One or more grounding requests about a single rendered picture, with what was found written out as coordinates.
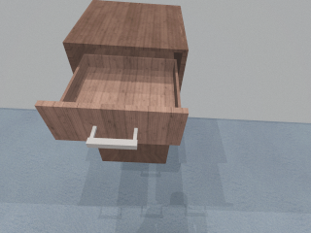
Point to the handle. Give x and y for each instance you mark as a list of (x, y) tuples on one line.
[(109, 143)]

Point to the cabinet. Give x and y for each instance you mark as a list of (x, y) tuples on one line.
[(136, 30)]

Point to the drawer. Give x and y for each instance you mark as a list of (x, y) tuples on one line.
[(117, 94)]

